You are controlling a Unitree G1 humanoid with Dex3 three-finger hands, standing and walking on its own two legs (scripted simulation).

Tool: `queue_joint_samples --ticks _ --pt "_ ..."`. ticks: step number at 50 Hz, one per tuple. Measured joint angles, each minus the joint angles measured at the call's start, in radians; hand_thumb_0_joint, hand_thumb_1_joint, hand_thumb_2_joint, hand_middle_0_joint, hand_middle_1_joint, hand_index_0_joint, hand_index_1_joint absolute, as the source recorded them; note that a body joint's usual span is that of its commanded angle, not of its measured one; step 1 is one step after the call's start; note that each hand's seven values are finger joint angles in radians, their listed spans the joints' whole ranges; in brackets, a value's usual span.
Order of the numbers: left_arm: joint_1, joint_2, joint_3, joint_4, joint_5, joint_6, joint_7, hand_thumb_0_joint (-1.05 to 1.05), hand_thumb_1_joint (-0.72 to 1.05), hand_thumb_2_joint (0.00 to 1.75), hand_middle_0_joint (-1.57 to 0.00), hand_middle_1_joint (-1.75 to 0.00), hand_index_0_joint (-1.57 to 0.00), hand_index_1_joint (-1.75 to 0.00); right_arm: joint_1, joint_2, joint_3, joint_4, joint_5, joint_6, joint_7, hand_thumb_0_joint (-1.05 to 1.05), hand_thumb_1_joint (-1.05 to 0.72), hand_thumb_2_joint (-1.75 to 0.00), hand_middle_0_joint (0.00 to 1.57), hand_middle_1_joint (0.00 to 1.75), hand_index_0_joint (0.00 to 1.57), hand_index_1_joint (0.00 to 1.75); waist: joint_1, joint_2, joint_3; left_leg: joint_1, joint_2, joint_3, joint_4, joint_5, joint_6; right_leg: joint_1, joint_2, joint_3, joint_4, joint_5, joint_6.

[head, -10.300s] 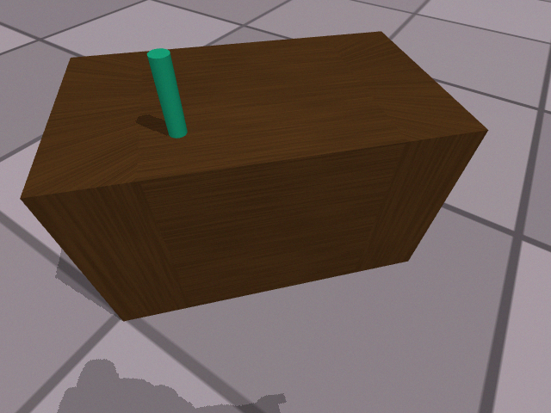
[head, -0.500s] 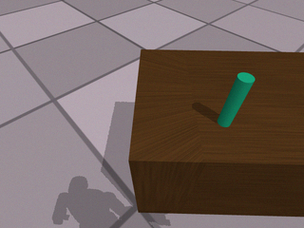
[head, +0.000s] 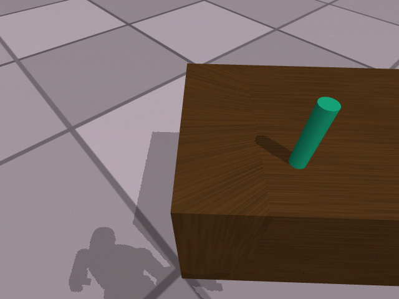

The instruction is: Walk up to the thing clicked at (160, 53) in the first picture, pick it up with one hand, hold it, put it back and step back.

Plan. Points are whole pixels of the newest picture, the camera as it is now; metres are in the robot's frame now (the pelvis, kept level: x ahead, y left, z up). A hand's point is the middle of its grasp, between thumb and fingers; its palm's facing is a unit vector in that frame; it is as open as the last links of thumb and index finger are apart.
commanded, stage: stand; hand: right
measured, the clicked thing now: (311, 136) +0.47 -0.29 +0.03
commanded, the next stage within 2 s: rise first in 0.30 s
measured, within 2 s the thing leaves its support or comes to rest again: neither
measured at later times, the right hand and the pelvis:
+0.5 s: hand out of the picture +0.10 -0.24 -0.15, palm faces +0.05 +0.95 -0.32, open 8.0 cm; pelvis -0.01 +0.00 +0.00, yaw +1 degrees
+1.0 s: hand (326, 265) +0.19 -0.26 -0.06, palm faces +0.25 +0.90 -0.37, open 16.6 cm; pelvis +0.00 +0.00 +0.00, yaw +1 degrees
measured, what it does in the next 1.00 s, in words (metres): stands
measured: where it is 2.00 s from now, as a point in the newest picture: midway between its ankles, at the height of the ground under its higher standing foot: outside the picture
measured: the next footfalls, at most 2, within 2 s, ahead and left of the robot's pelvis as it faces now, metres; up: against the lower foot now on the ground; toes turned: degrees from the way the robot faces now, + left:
none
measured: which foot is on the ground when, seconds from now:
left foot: down 0.00-1.00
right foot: down 0.00-1.00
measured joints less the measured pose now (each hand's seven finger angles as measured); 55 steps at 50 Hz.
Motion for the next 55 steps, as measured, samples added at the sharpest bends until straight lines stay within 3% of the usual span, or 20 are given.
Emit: queue_joint_samples --ticks 21,24,28,31,35,46,55 --pt "0.003 -0.002 0.004 -0.004 0.001 0.0 0.003 0.01 0.9 0.9 -0.2 -0.3 -0.2 -0.3 -0.002 -0.001 -0.003 -0.008 0.0 0.002 -0.003 0.0 -0.9 -0.9 0.2 0.3 0.2 0.3 -0.001 0.0 -0.005 0.012 -0.004 0.003 -0.001 -0.005 0.004 0.009 -0.003 0.004 0.002 -0.005 0.004" --pt "0.0 -0.009 0.013 -0.103 -0.059 -0.034 0.026 0.01 0.86 0.86 -0.17 -0.27 -0.17 -0.27 0.008 0.016 0.0 -0.12 0.059 -0.018 -0.026 0.0 -0.86 -0.86 0.18 0.26 0.17 0.26 -0.007 -0.01 0.014 -0.051 -0.008 -0.007 0.066 -0.025 0.004 -0.044 -0.008 -0.005 0.06 -0.025 0.003" --pt "-0.061 -0.039 0.062 -0.171 -0.079 -0.078 0.054 0.01 0.71 0.71 -0.12 -0.21 -0.12 -0.22 -0.063 0.045 -0.054 -0.179 0.072 -0.074 -0.055 0.01 -0.71 -0.71 0.13 0.17 0.12 0.18 -0.006 -0.01 0.022 -0.15 -0.008 -0.01 0.149 -0.047 0.005 -0.133 -0.008 -0.006 0.119 -0.034 0.003" --pt "-0.078 -0.065 0.099 -0.214 -0.061 -0.085 0.062 0.01 0.55 0.55 -0.1 -0.17 -0.1 -0.17 -0.082 0.057 -0.108 -0.241 0.056 -0.086 -0.061 0.01 -0.56 -0.55 0.11 0.12 0.1 0.13 -0.007 -0.006 0.002 -0.189 -0.01 -0.013 0.17 -0.051 0.007 -0.169 -0.01 -0.008 0.135 -0.036 0.003" --pt "-0.021 -0.087 0.116 -0.298 -0.047 -0.074 0.064 0.01 0.31 0.35 -0.07 -0.12 -0.09 -0.11 -0.023 0.054 -0.147 -0.346 0.049 -0.079 -0.067 0.0 -0.34 -0.36 0.09 0.08 0.08 0.09 -0.004 -0.003 -0.038 -0.176 -0.012 -0.018 0.146 -0.044 0.007 -0.154 -0.013 -0.014 0.112 -0.033 0.005" --pt "0.106 -0.104 0.086 -0.481 -0.046 -0.054 0.092 0.0 -0.26 0.08 -0.06 -0.06 -0.07 -0.05 0.127 0.046 -0.16 -0.618 0.045 -0.075 -0.093 0.0 0.21 -0.11 0.06 0.06 0.06 0.06 -0.014 -0.017 -0.042 -0.107 -0.011 -0.022 0.113 -0.047 0.008 -0.085 -0.012 -0.02 0.084 -0.04 0.005" --pt "0.13 -0.115 0.09 -0.524 -0.039 -0.067 0.083 0.0 -0.46 0.03 -0.06 -0.05 -0.07 -0.05 0.194 0.052 -0.19 -0.789 0.047 -0.086 -0.082 -0.01 0.43 -0.05 0.06 0.05 0.06 0.06 -0.028 -0.02 -0.045 -0.061 -0.005 -0.018 0.099 -0.053 0.008 -0.039 -0.006 -0.017 0.066 -0.042 0.005"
